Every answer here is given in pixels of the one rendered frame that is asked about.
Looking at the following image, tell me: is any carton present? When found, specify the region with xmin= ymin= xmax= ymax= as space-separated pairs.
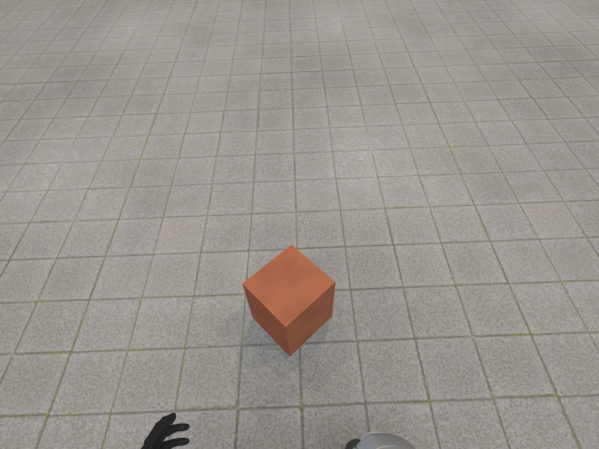
xmin=242 ymin=244 xmax=335 ymax=356

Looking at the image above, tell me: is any left robot hand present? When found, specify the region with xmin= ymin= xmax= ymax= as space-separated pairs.
xmin=141 ymin=413 xmax=190 ymax=449

